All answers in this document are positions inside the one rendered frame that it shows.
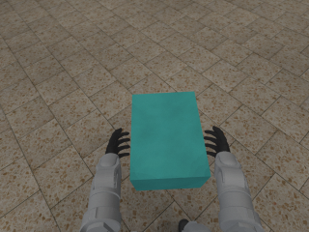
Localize right robot hand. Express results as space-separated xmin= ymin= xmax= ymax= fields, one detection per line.
xmin=204 ymin=126 xmax=231 ymax=157

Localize left robot forearm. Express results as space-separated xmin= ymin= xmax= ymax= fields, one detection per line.
xmin=78 ymin=153 xmax=122 ymax=232

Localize right robot foot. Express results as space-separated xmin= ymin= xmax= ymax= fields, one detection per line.
xmin=178 ymin=218 xmax=189 ymax=232

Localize right robot shin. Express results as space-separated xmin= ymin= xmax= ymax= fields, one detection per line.
xmin=184 ymin=220 xmax=198 ymax=228

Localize right robot forearm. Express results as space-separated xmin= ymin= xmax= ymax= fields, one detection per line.
xmin=213 ymin=151 xmax=266 ymax=232

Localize carton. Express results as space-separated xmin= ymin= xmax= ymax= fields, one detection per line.
xmin=129 ymin=91 xmax=211 ymax=191

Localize left robot hand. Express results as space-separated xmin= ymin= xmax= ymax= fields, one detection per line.
xmin=105 ymin=128 xmax=130 ymax=158

